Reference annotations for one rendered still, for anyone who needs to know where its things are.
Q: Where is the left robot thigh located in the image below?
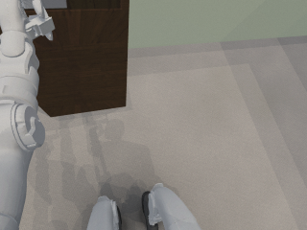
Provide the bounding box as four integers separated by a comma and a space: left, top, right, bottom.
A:
86, 200, 119, 230

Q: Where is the left robot forearm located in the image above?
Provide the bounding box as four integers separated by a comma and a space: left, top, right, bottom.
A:
0, 31, 39, 114

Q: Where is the robot left upper arm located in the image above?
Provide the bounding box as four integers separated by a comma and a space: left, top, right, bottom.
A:
0, 103, 45, 230

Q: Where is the cabinet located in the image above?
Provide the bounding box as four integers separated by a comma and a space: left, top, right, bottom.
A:
0, 0, 130, 117

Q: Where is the robot left hand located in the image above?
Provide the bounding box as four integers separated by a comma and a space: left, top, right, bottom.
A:
0, 0, 55, 41

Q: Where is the drawer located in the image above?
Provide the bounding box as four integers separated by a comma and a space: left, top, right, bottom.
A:
24, 0, 121, 11

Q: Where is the robot right shin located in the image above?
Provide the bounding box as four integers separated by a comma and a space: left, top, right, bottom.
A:
148, 183, 163, 225

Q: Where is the handle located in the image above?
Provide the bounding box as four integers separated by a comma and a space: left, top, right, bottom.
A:
24, 0, 67, 10

